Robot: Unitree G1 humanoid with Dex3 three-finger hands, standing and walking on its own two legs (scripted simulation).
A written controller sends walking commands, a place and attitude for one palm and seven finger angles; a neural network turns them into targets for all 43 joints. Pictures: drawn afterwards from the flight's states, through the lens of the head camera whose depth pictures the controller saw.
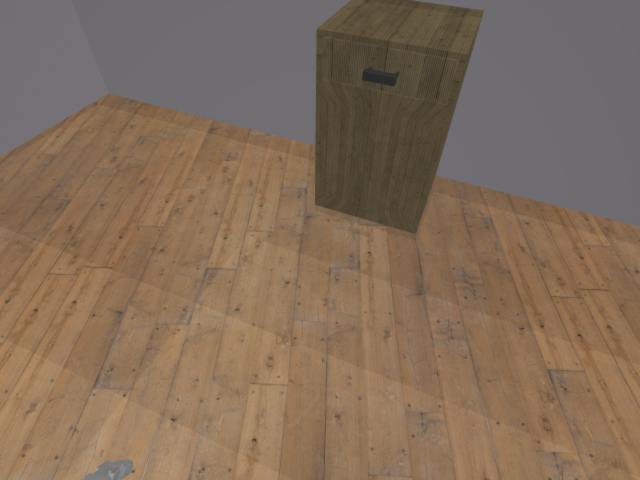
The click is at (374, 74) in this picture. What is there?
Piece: drawer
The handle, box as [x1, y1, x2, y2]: [362, 67, 398, 85]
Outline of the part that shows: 363,71 362,79 389,85 394,85 396,77 398,75 398,72 396,71 393,74 372,70 372,67 369,67 367,69 365,68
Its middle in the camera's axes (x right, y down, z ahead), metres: +0.20 -0.54 +1.27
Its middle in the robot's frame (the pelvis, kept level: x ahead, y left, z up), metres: +1.31 -0.15 -0.08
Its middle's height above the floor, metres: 0.69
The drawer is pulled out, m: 0.00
